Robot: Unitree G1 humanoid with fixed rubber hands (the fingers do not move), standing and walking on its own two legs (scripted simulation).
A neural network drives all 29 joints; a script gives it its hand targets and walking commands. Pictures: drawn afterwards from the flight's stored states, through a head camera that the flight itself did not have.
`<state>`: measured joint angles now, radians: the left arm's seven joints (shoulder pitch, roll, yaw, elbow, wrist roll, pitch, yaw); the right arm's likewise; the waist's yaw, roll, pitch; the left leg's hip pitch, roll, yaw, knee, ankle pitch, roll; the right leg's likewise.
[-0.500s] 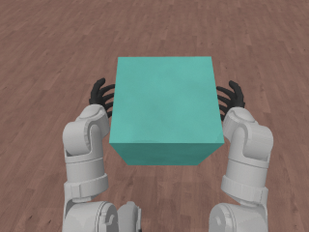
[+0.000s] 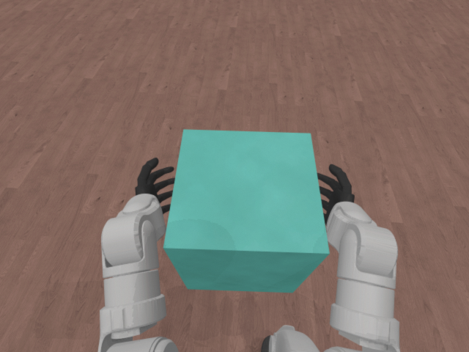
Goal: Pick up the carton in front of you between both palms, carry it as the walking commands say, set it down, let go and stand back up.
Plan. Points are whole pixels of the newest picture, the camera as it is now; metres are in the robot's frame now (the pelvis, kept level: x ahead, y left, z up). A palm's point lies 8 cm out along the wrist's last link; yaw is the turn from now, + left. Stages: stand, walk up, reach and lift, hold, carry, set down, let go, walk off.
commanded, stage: carry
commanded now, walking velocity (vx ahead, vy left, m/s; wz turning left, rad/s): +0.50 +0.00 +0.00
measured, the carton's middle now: (243, 218) +0.33 +0.00 +0.02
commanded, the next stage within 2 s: none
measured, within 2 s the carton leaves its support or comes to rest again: neither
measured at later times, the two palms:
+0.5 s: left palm (180, 98) +0.56 +0.14 +0.10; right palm (320, 102) +0.58 -0.16 +0.09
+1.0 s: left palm (180, 35) +0.88 +0.18 +0.08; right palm (286, 39) +0.88 -0.12 +0.08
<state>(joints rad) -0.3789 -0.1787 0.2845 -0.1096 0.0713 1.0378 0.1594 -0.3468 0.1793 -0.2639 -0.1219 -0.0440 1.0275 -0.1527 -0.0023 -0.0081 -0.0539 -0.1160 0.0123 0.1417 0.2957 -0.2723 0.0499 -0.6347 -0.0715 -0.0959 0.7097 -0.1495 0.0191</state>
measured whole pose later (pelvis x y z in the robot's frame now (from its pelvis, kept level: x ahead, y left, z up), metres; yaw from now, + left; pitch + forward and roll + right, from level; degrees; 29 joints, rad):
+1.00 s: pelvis +0.66 +0.03 +0.00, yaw +0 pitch +3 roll -1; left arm 0.11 -0.14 0.03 -0.51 0.04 1.10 0.13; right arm 0.11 0.14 -0.03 -0.48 -0.01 1.08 -0.14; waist -0.01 -0.01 -0.11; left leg -0.14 0.05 0.22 0.31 -0.22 0.04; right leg -0.54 -0.09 -0.14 0.63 -0.13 0.02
